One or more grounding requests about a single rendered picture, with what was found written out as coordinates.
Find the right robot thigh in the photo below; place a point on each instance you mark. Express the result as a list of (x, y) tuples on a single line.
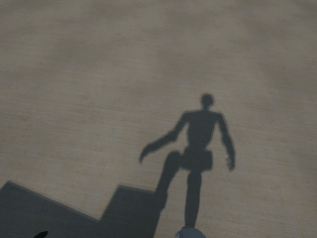
[(189, 232)]

